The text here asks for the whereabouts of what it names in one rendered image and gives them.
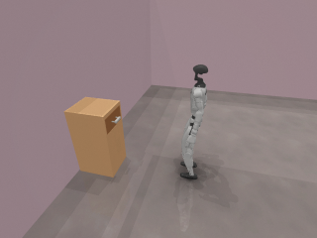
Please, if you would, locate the drawer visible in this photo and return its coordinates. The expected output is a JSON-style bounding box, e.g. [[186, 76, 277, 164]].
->
[[105, 106, 121, 135]]

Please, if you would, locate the handle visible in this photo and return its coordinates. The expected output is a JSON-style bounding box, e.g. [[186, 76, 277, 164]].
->
[[111, 116, 121, 124]]

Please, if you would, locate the robot right foot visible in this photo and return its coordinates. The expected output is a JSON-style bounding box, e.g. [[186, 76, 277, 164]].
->
[[180, 162, 197, 168]]

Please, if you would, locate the robot left thigh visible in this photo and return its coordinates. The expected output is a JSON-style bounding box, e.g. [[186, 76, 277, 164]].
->
[[181, 124, 198, 156]]

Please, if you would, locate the robot left upper arm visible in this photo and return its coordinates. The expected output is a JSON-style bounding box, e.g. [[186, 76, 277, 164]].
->
[[193, 88, 204, 116]]

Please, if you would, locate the robot left forearm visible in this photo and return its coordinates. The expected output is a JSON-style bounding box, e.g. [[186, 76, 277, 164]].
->
[[190, 111, 202, 136]]

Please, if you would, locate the left robot hand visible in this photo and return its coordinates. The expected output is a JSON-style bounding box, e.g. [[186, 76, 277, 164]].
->
[[185, 134, 196, 150]]

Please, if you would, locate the cabinet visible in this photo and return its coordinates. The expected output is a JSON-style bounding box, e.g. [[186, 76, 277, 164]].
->
[[64, 97, 127, 178]]

